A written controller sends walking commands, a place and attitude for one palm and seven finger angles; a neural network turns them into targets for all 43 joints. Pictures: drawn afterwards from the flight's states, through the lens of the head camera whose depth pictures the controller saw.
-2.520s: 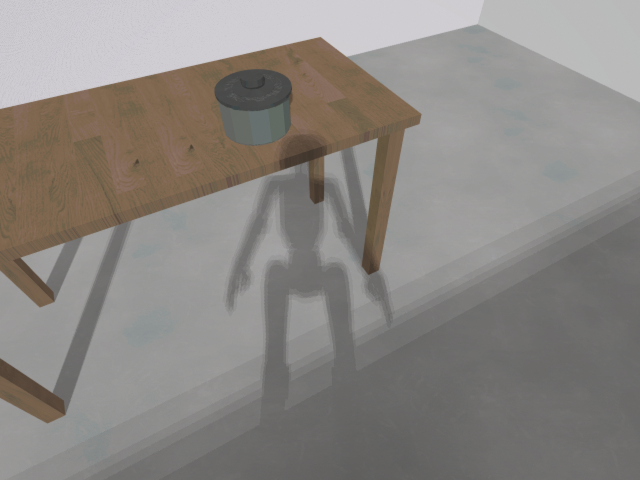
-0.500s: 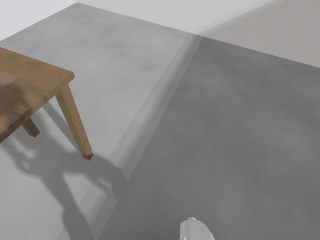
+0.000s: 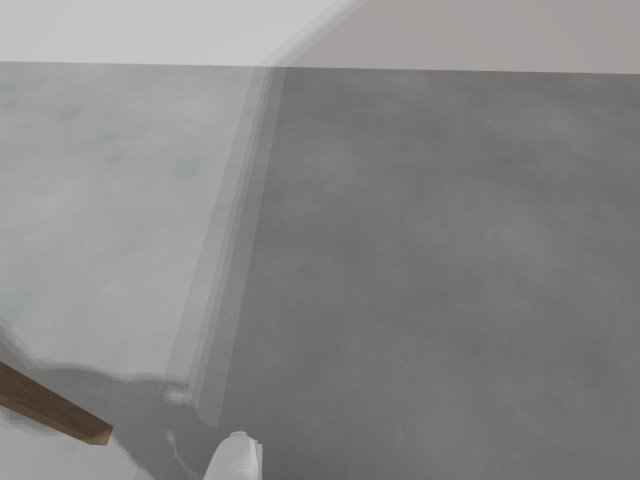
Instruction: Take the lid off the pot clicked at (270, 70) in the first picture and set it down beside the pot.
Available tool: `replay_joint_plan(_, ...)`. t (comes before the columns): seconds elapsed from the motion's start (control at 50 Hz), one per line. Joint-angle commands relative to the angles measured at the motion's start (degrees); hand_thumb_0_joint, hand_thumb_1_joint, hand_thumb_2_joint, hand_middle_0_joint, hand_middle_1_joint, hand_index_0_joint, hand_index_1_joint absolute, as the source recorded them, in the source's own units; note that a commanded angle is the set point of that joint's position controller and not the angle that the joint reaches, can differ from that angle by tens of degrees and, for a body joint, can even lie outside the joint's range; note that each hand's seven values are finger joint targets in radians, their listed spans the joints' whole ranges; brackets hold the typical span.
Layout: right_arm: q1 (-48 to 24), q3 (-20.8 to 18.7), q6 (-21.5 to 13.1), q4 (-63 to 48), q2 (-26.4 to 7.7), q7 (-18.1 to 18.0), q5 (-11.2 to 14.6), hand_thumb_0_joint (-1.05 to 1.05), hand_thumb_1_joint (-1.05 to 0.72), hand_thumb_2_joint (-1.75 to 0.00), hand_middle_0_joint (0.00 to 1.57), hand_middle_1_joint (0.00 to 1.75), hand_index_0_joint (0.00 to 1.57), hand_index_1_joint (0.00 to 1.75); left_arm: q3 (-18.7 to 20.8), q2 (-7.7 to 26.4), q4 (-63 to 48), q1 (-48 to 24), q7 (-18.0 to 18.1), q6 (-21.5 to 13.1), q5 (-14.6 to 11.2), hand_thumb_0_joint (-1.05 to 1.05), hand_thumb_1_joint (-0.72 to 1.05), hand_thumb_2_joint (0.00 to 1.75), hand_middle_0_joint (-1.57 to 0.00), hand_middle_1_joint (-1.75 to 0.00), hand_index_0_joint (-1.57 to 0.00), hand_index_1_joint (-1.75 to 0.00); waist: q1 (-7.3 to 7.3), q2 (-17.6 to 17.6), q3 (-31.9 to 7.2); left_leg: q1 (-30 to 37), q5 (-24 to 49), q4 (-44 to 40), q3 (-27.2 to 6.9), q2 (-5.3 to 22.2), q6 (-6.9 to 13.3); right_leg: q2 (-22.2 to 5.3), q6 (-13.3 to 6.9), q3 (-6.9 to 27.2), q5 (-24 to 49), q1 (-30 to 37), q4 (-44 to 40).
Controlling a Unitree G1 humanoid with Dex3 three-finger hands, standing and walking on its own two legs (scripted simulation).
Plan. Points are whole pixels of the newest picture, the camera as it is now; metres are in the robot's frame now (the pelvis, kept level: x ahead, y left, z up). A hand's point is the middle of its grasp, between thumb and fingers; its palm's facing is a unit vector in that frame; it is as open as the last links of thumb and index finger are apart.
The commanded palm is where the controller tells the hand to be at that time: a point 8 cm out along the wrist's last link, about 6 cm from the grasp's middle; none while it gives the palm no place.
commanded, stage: walk to a spot facing it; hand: left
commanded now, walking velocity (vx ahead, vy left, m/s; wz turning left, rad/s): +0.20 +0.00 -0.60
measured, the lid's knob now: out of the picture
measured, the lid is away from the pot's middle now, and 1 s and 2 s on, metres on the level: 0.00 0.00 0.00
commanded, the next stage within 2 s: turn to face it in 0.04 s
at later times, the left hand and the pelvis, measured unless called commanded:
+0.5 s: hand (156, 446) +0.19 +0.26 -0.17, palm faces +0.02 -0.99 -0.17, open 7.4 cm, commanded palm none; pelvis +0.14 +0.08 +0.01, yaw -3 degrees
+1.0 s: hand (170, 436) +0.19 +0.23 -0.13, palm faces +0.27 -0.92 -0.28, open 7.4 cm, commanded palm none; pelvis +0.14 +0.01 +0.01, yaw +16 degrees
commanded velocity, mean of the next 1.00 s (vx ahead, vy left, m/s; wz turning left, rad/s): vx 0.01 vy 0.00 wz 0.47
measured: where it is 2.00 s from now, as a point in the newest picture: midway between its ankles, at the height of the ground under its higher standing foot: outside the picture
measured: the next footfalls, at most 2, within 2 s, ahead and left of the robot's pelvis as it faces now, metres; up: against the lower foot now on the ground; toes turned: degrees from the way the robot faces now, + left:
left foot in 0.26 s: +0.20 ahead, +0.16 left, +0.00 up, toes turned -2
right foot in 0.76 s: +0.19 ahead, -0.07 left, +0.00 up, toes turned +6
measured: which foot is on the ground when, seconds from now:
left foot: up 0.00-0.24, down 0.26-0.76, up 0.78-1.00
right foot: down 0.00-0.26, up 0.28-0.74, down 0.76-1.00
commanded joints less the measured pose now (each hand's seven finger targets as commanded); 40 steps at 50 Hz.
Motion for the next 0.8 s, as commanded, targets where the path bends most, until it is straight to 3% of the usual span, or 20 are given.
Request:
replay_joint_plan(0.0,-1.2,-1.4,-1.3,-4.3,-5.1,0.3,-0.2,0.00,-0.90,-0.90,0.20,0.30,0.20,0.30,2.7,9.6,-3.0,6.3,0.6,-1.8,-0.2,0.00,0.90,0.90,-0.20,-0.30,-0.20,-0.30,2.81,-6.4,-3.4,0.8,1.7,-6.7,0.6,-2.6,-0.4,-15.8,-4.5,17.4,10.4,2.4,-11.6)
replay_joint_plan(0.08,-7.9,-1.3,-1.9,-6.8,-5.1,0.1,0.2,0.00,-0.90,-0.90,0.20,0.30,0.20,0.30,3.0,10.1,-2.8,10.1,1.1,-1.5,-0.1,0.00,0.90,0.90,-0.20,-0.30,-0.20,-0.30,5.00,-7.0,-5.3,0.6,-3.2,-13.7,1.3,-5.7,-0.4,-16.7,-4.4,21.3,26.6,12.1,-6.5)
replay_joint_plan(0.12,-8.9,-1.1,-2.0,-7.2,-5.3,-0.2,0.5,0.00,-0.90,-0.90,0.20,0.30,0.20,0.30,3.1,9.8,-2.7,10.8,1.5,-1.1,-0.1,0.00,0.90,0.90,-0.20,-0.30,-0.20,-0.30,5.06,-8.2,-6.6,3.0,-4.4,-17.5,1.7,-7.2,0.1,-16.6,-4.0,21.8,35.2,15.3,-3.7)
replay_joint_plan(0.16,-6.2,-0.9,-2.1,-5.9,-5.4,-0.4,0.7,0.00,-0.90,-0.90,0.20,0.30,0.20,0.30,2.7,9.2,-2.4,10.0,1.9,-0.9,0.0,0.00,0.90,0.90,-0.20,-0.30,-0.20,-0.30,3.06,-8.1,-7.6,10.1,-1.8,-23.8,2.9,-8.8,1.0,-15.6,-2.2,19.0,39.9,14.5,-1.1)
replay_joint_plan(0.18,-1.9,-0.8,-2.2,-4.3,-5.6,-0.8,0.5,0.00,-0.90,-0.90,0.20,0.30,0.20,0.30,2.4,8.7,-2.5,8.8,2.1,-1.0,-0.2,0.00,0.90,0.90,-0.20,-0.30,-0.20,-0.30,0.66,-8.0,-8.8,17.7,3.7,-30.2,4.1,-10.1,1.6,-13.3,-0.2,16.0,41.8,12.5,2.4)
replay_joint_plan(0.2,4.0,-0.8,-2.5,-1.9,-6.9,-1.1,0.2,0.00,-0.90,-0.90,0.20,0.30,0.20,0.30,1.9,7.8,-2.2,8.5,2.3,-1.1,-0.6,0.00,0.90,0.90,-0.20,-0.30,-0.20,-0.30,-1.65,-6.7,-11.4,29.6,12.8,-36.0,2.7,-8.2,3.0,-11.0,2.4,13.6,37.1,7.5,8.2)
replay_joint_plan(0.22,9.4,-1.7,-2.9,-0.3,-11.4,-1.2,-0.3,0.00,-0.90,-0.90,0.20,0.30,0.20,0.30,1.3,5.2,-1.6,10.7,2.5,-1.3,-1.3,0.00,0.90,0.90,-0.20,-0.30,-0.20,-0.30,-3.06,2.2,-15.9,44.0,31.8,-34.6,-9.4,3.6,7.5,-5.9,5.5,9.1,17.6,-4.0,18.3)
replay_joint_plan(0.24,11.4,-1.8,-2.6,0.8,-14.0,-1.0,0.0,0.00,-0.90,-0.90,0.20,0.30,0.20,0.30,0.1,2.9,-0.1,14.0,2.7,-1.8,-1.5,0.00,0.90,0.90,-0.20,-0.30,-0.20,-0.30,-1.92,12.4,-17.3,48.9,55.6,-34.6,-20.5,15.8,15.3,-3.4,7.8,3.0,-19.8,-12.7,31.3)
replay_joint_plan(0.26,8.9,-0.8,-1.5,0.5,-11.9,-0.8,0.4,0.00,-0.90,-0.90,0.20,0.30,0.20,0.30,0.0,4.4,0.8,14.1,3.4,-1.3,-1.1,0.00,0.90,0.90,-0.20,-0.30,-0.20,-0.30,-0.87,7.4,-13.0,42.8,57.6,-34.7,-17.2,15.3,17.8,-6.7,8.2,4.7,-22.6,-11.4,33.7)
replay_joint_plan(0.28,5.7,0.0,-1.7,0.3,-9.7,-1.1,0.2,0.00,-0.90,-0.90,0.20,0.30,0.20,0.30,0.0,3.5,1.2,13.1,3.5,-0.9,-0.6,0.00,0.90,0.90,-0.20,-0.30,-0.20,-0.30,0.45,5.6,-7.6,35.6,52.0,-37.8,-14.5,12.2,17.4,-7.5,9.3,4.1,-21.2,-11.6,32.5)
replay_joint_plan(0.32,2.3,0.9,-1.6,0.9,-7.8,-1.6,0.2,0.00,-0.90,-0.90,0.20,0.30,0.20,0.30,-0.1,3.5,2.1,9.3,3.1,0.5,-0.1,0.00,0.90,0.90,-0.20,-0.30,-0.20,-0.30,1.81,8.9,0.4,23.9,43.7,-41.7,-13.4,7.7,15.8,-9.7,9.9,2.8,-17.1,-9.5,30.1)
replay_joint_plan(0.4,2.1,-0.3,-0.6,1.4,-10.1,-1.4,0.6,0.00,-0.90,-0.90,0.20,0.30,0.20,0.30,0.4,3.8,1.9,8.3,2.5,2.3,-0.4,0.00,0.90,0.90,-0.20,-0.30,-0.20,-0.30,2.51,8.1,-3.3,23.0,32.6,-42.5,-11.3,3.4,14.5,-9.3,10.7,0.1,-11.5,-7.2,28.0)
replay_joint_plan(0.5,4.8,-2.1,0.5,2.0,-11.1,-1.2,0.3,0.00,-0.90,-0.90,0.20,0.30,0.20,0.30,1.4,3.7,-0.9,2.1,2.4,3.3,-0.1,0.00,0.90,0.90,-0.20,-0.30,-0.20,-0.30,0.99,7.8,-3.4,23.0,14.6,-45.0,-15.8,1.8,14.0,-9.4,11.5,0.3,-7.8,-11.7,27.5)
replay_joint_plan(0.62,8.1,-3.6,1.1,2.4,-12.7,-1.4,-0.1,0.00,-0.90,-0.90,0.20,0.30,0.20,0.30,1.4,3.1,-4.5,-4.4,2.6,2.9,-0.8,0.00,0.90,0.90,-0.20,-0.30,-0.20,-0.30,-0.94,9.2,-6.0,25.7,23.4,-40.3,-21.8,2.0,14.9,-7.5,11.0,1.0,-11.7,-8.3,15.7)
replay_joint_plan(0.68,6.7,-4.2,1.4,1.6,-13.2,-1.3,0.2,0.00,-0.90,-0.90,0.20,0.30,0.20,0.30,1.5,3.6,-4.4,-1.6,2.8,2.3,-1.3,0.00,0.90,0.90,-0.20,-0.30,-0.20,-0.30,0.72,8.5,-8.6,23.3,27.9,-35.5,-22.5,0.0,13.0,-6.1,10.5,0.6,-5.8,0.8,3.6)
replay_joint_plan(0.7,6.2,-4.3,1.4,1.2,-12.6,-1.2,0.6,0.00,-0.90,-0.90,0.20,0.30,0.20,0.30,1.7,4.4,-4.1,0.2,3.0,1.8,-1.4,0.00,0.90,0.90,-0.20,-0.30,-0.20,-0.30,1.92,7.5,-9.8,19.8,24.1,-33.3,-21.7,-1.7,10.8,-7.1,10.4,0.8,0.7,7.5,-4.9)
replay_joint_plan(0.72,6.3,-4.0,1.4,0.9,-10.4,-0.9,1.1,0.00,-0.90,-0.90,0.20,0.30,0.20,0.30,2.3,7.5,-3.7,2.4,3.4,1.3,-1.1,0.00,0.90,0.90,-0.20,-0.30,-0.20,-0.30,2.69,0.3,-11.2,11.5,12.7,-28.6,-18.0,-4.8,7.2,-14.2,9.1,6.2,5.9,18.2,-11.0)
replay_joint_plan(0.74,6.3,-3.5,1.4,-0.4,-6.3,-0.8,1.3,0.00,-0.90,-0.90,0.20,0.30,0.20,0.30,3.2,12.8,-3.8,2.9,3.9,1.1,-0.3,0.00,0.90,0.90,-0.20,-0.30,-0.20,-0.30,2.99,-16.8,-10.3,-0.2,-13.9,-16.1,-5.5,-13.1,2.0,-30.3,3.4,19.4,15.2,23.8,-12.3)
replay_joint_plan(0.76,5.4,-4.2,1.8,-1.1,-8.8,-1.0,0.4,0.00,-0.90,-0.90,0.20,0.30,0.20,0.30,3.1,13.4,-4.4,3.5,3.7,1.3,-0.5,0.00,0.90,0.90,-0.20,-0.30,-0.20,-0.30,3.41,-12.8,-9.2,0.5,-21.3,-3.9,-3.7,-12.1,1.5,-36.4,-1.9,20.1,22.4,15.7,-10.7)
replay_joint_plan(0.78,5.8,-4.4,2.6,-0.3,-8.8,-0.7,0.1,0.00,-0.90,-0.90,0.20,0.30,0.20,0.30,2.6,11.3,-5.3,0.7,3.8,1.3,-0.5,0.00,0.90,0.90,-0.20,-0.30,-0.20,-0.30,1.65,-7.3,-6.7,1.6,-17.6,4.3,-5.2,-10.7,1.5,-33.2,-2.7,14.8,20.1,10.0,-10.7)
